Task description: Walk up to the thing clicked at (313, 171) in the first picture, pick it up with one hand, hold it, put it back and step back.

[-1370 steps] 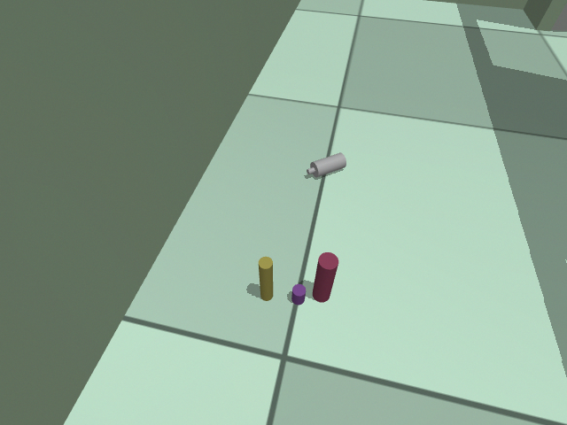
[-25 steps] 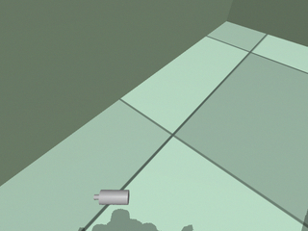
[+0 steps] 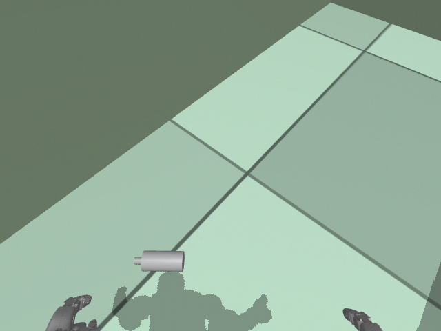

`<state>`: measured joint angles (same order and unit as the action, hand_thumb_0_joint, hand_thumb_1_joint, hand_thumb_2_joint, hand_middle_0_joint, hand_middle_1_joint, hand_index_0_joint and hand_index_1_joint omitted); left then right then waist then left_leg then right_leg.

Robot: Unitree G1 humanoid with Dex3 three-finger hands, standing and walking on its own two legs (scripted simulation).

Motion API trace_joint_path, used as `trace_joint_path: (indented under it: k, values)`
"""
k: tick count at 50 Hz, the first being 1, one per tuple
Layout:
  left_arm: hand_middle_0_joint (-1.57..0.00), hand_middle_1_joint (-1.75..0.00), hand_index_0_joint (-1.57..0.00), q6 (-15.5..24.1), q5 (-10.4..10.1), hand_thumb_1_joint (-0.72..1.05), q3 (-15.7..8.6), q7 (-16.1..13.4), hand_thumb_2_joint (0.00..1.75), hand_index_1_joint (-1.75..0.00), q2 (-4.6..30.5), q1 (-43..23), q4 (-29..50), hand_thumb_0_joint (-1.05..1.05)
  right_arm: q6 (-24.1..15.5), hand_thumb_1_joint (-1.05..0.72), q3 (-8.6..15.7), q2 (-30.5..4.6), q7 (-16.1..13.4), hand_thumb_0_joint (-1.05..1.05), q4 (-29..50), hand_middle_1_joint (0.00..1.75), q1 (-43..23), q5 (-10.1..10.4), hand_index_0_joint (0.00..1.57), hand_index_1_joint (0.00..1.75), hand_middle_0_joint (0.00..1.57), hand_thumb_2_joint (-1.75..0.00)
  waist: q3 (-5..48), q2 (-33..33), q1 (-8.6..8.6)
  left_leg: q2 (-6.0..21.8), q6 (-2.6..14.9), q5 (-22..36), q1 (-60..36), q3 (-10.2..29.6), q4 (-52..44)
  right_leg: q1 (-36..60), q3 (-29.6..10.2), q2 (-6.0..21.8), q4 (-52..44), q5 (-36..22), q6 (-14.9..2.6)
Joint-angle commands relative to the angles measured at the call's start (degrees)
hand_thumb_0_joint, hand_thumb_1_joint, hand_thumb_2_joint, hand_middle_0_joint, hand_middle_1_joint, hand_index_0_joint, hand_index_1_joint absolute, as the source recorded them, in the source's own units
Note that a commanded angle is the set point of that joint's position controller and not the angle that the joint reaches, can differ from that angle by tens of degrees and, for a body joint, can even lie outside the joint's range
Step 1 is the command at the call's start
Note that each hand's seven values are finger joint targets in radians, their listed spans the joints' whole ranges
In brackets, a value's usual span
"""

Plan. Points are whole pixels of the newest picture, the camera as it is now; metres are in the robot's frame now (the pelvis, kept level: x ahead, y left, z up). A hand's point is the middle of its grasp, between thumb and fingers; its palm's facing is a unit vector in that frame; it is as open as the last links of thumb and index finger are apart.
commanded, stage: rise first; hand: left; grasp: from above
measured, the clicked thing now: (159, 260) +0.43 +0.24 -0.73
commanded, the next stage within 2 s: none
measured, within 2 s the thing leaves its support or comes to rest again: neither
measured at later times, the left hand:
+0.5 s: hand out of the picture +0.14 +0.26 -0.22, palm faces -0.17 -0.87 -0.46, open 13.9 cm
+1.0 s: hand (119, 306) +0.22 +0.27 -0.38, palm faces -0.43 -0.54 -0.72, open 14.1 cm
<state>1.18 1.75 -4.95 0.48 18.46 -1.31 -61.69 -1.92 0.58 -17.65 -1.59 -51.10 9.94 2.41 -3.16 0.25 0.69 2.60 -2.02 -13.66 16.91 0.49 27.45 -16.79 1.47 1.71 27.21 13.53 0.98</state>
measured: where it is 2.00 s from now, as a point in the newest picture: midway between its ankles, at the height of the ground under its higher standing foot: outside the picture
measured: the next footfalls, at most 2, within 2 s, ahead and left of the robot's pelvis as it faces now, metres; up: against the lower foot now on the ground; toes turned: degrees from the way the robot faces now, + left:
none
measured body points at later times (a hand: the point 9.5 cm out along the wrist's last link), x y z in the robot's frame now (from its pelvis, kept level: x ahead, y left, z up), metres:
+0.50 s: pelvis -0.01 +0.02 -0.08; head +0.08 +0.02 +0.37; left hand +0.15 +0.30 -0.19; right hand +0.15 -0.24 -0.17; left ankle +0.00 +0.14 -0.74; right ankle +0.00 -0.13 -0.74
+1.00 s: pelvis -0.05 +0.01 -0.23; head +0.13 +0.02 +0.18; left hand +0.24 +0.30 -0.34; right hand +0.15 -0.26 -0.34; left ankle +0.00 +0.14 -0.74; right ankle +0.00 -0.13 -0.74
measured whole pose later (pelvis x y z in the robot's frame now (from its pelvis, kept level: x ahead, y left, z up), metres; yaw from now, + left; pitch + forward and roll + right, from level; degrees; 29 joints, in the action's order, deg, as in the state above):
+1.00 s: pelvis -0.05 +0.01 -0.23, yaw -1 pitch +32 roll -2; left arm 2.1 37.0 -4.9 -6.3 23.4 -6.8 -36.7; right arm -9.8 3.7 -16.4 1.6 -34.9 3.8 0.2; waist 10.7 0.9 2.1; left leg 1.6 -1.8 -39.3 92.8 3.3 100.2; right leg -91.9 -0.2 2.4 98.7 38.6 2.1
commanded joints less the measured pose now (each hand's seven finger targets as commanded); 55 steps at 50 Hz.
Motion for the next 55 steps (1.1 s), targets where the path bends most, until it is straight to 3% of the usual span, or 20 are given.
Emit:
trace_joint_path:
  k: [1,2,3,6,9,11,12,14,15,18,21,25,30,32,34,39,44,48,51,55]
  values:
    - [0.00,-1.08,-0.04,0.45,5.82,0.12,-6.70,1.60,1.01,-1.04,14.45,1.86,1.34,0.00,-2.26,-0.89,4.75,-7.67,-0.45,0.00,8.36,0.30,4.26,-1.41,0.20,0.30,0.20,-0.90,16.33,-1.56,-1.61,-3.76,2.20,10.39,3.64,-2.81,5.86,0.32,0.70,-1.23,4.76,-10.45,-1.49]
    - [0.00,-1.09,-0.03,-0.06,6.74,0.04,-7.80,1.45,1.01,-1.06,14.88,4.30,4.06,0.00,-2.32,-0.89,5.03,-7.22,-0.33,0.00,9.90,0.30,4.39,-1.41,0.20,0.30,0.20,-0.90,19.21,1.74,-3.16,-4.11,1.77,11.80,3.56,-2.96,6.47,1.07,0.45,-1.17,5.66,-11.29,-1.77]
    - [-0.01,-1.11,-0.04,-0.77,6.74,-0.03,-7.03,1.09,1.00,-1.08,13.37,3.85,6.75,0.00,-2.31,-0.89,5.15,-6.83,-0.18,0.00,11.44,0.30,4.02,-1.32,0.20,0.30,0.20,-0.90,20.01,2.56,-2.61,-4.22,1.66,10.82,3.65,-3.10,6.96,0.10,0.28,-1.28,6.16,-10.25,-1.67]
    - [-0.02,-1.12,-0.05,-4.08,7.65,-0.22,-4.89,-0.40,0.99,-1.09,9.33,1.86,10.20,0.00,-2.33,-0.89,4.96,-6.30,0.26,0.00,14.97,0.30,2.32,-1.01,0.20,0.30,0.20,-0.90,14.96,2.04,-1.32,-3.44,1.29,6.16,7.71,-2.29,7.83,-6.00,1.08,-1.90,7.10,-4.62,-1.79]
    - [-0.05,-1.12,-0.06,-6.50,8.37,-0.45,-5.55,-1.48,0.98,-1.10,10.47,1.90,15.57,0.00,-2.72,-0.88,5.43,-6.22,0.55,0.00,18.00,0.30,1.68,-0.83,0.20,0.30,0.20,-0.90,16.12,0.69,-0.90,-2.60,1.32,4.35,10.26,-1.69,10.68,-9.94,1.63,-2.32,10.41,-1.80,-1.83]
    - [-0.06,-1.12,-0.07,-7.46,8.65,-0.51,-3.92,-1.41,0.97,-1.10,7.39,4.02,16.23,0.00,-3.49,-0.87,5.26,-5.95,0.90,0.00,19.09,0.30,2.08,-0.96,0.20,0.30,0.20,-0.90,14.76,-0.65,-0.02,-2.24,1.45,1.91,13.09,-1.24,13.18,-13.10,1.98,-2.38,13.16,0.49,-1.67]
    - [-0.06,-1.12,-0.07,-7.32,9.28,-0.54,-4.39,-1.52,0.98,-1.11,8.42,2.27,18.54,0.00,-3.96,-0.88,5.41,-5.73,0.89,0.00,19.36,0.30,2.44,-1.06,0.20,0.30,0.20,-0.90,15.91,-0.91,0.03,-2.26,1.60,1.77,14.38,-1.10,14.93,-14.36,1.82,-2.22,14.63,0.52,-1.65]
    - [-0.07,-1.11,-0.07,-6.60,10.07,-0.57,-5.90,-1.77,0.99,-1.11,9.93,1.70,22.35,0.00,-4.81,-0.89,5.51,-5.38,0.85,0.00,20.27,0.30,2.48,-1.33,0.20,0.30,0.20,-0.90,17.28,-0.13,-0.06,-2.33,1.67,0.06,17.48,-1.17,18.35,-17.24,1.38,-1.92,17.69,1.93,-1.51]
    - [-0.07,-1.11,-0.07,-6.23,10.44,-0.58,-5.23,-1.79,1.00,-1.11,8.67,2.28,25.12,0.00,-5.28,-0.90,5.42,-4.97,0.82,0.00,20.86,0.30,2.77,-1.47,0.20,0.30,0.20,-0.90,19.13,0.60,0.49,-2.13,1.76,-0.04,17.74,-1.06,19.68,-18.86,1.05,-1.89,19.43,1.74,-1.62]
    - [-0.07,-1.10,-0.07,-5.82,12.16,-0.59,-6.49,-2.17,1.00,-1.11,9.78,7.06,30.21,0.00,-6.44,-0.91,5.53,-4.90,0.48,0.00,22.03,0.30,2.53,-1.74,0.20,0.30,0.20,-0.90,21.24,3.03,-0.21,-1.65,1.39,0.94,19.40,-0.34,22.69,-22.51,1.24,-1.96,23.90,1.68,-1.81]
    - [-0.07,-1.09,-0.06,-6.99,14.18,-0.57,-6.07,-2.47,1.01,-1.10,9.34,10.77,34.97,0.00,-6.98,-0.89,5.53,-4.54,0.24,0.00,23.33,0.30,2.54,-1.85,0.20,0.30,0.20,-0.90,23.11,4.45,0.13,-1.55,1.39,1.01,20.29,-0.37,24.72,-23.69,0.86,-1.75,25.62,1.27,-1.70]
    - [-0.08,-1.07,-0.07,-9.36,13.88,-0.58,-5.53,-2.59,1.01,-1.08,8.09,14.67,39.87,0.00,-7.55,-0.92,5.48,-4.58,0.10,0.00,24.36,0.30,1.74,-1.82,0.20,0.30,0.20,-0.91,23.16,3.72,0.38,-1.05,1.45,1.06,22.73,0.85,26.75,-26.43,1.11,-1.75,28.03,1.77,-1.65]
    - [-0.07,-1.09,-0.07,-10.83,15.79,-0.57,-4.59,-2.89,0.99,-1.09,8.48,12.73,41.29,0.00,-8.57,-0.91,5.04,-4.06,-0.25,0.00,25.55,0.30,1.19,-1.98,0.20,0.30,0.20,-0.91,23.06,1.63,2.17,-1.85,2.38,-1.57,28.84,-0.29,32.56,-29.63,0.56,-1.56,30.39,2.34,-1.41]
    - [-0.07,-1.08,-0.07,-9.97,17.46,-0.58,-4.29,-2.89,0.99,-1.08,8.96,9.41,39.37,0.00,-9.30,-0.92,4.94,-4.20,-0.32,0.00,25.43,0.30,0.60,-2.21,0.20,0.30,0.20,-0.91,22.41,1.51,3.02,-1.69,2.48,-2.21,32.73,-0.12,36.15,-34.10,0.63,-1.41,34.14,3.05,-1.52]
    - [-0.08,-1.07,-0.07,-8.22,19.46,-0.61,-5.54,-3.02,1.01,-1.09,10.76,6.82,37.02,0.00,-10.08,-0.93,5.01,-4.53,0.04,0.00,25.01,0.30,-0.14,-2.59,0.20,0.30,0.20,-0.91,22.87,2.08,2.38,-1.67,2.39,-4.41,37.56,0.01,40.16,-39.65,0.52,-1.30,38.76,5.56,-1.64]
    - [-0.08,-1.10,-0.09,-2.22,25.73,-0.57,-2.28,-3.89,0.98,-1.09,9.84,3.32,36.08,0.00,-11.62,-0.91,5.66,-5.57,1.22,0.00,24.65,0.30,-1.14,-2.50,0.20,0.30,0.20,-0.91,31.42,4.47,2.02,-2.30,1.78,-5.48,43.20,1.25,47.69,-49.39,0.65,-1.37,49.25,7.00,-1.93]
    - [-0.08,-1.09,-0.08,1.83,32.14,-0.58,-3.59,-6.90,0.99,-1.08,14.75,-3.82,35.16,0.00,-11.24,-0.92,6.47,-7.27,2.11,0.00,22.84,0.30,-1.54,-2.16,0.20,0.30,0.20,-0.91,38.34,7.17,1.59,-2.06,1.37,-1.82,48.73,2.50,55.91,-59.24,0.96,-1.19,59.36,4.84,-2.30]
    - [-0.06,-1.08,-0.07,2.60,37.16,-0.56,-5.91,-9.51,0.99,-1.08,19.33,-10.09,31.99,0.00,-9.89,-0.91,7.19,-7.91,2.55,0.00,20.73,0.30,-0.70,-1.96,0.20,0.30,0.20,-0.91,43.48,7.22,0.51,-2.37,1.83,-0.51,53.32,1.48,61.88,-62.61,0.65,-1.34,64.01,3.32,-2.42]
    - [-0.06,-1.07,-0.07,2.95,39.76,-0.56,-4.84,-10.14,1.00,-1.07,19.66,-18.32,27.90,0.00,-9.19,-0.91,7.45,-8.06,2.99,0.00,19.07,0.30,0.20,-2.24,0.20,0.30,0.20,-0.91,44.90,4.47,1.82,-2.61,2.50,-4.36,59.76,0.62,66.73,-65.35,0.54,-1.39,65.88,5.57,-2.17]
    - [-0.07,-1.06,-0.07,4.72,43.36,-0.56,-5.01,-9.70,1.01,-1.06,24.13,-27.95,22.07,0.00,-8.55,-0.90,7.60,-8.14,3.26,0.00,16.98,0.30,1.32,-2.84,0.20,0.30,0.20,-0.90,48.11,2.18,1.89,-2.87,3.05,-10.62,68.05,-0.62,72.87,-65.87,0.31,-1.44,69.06,10.00,-1.74]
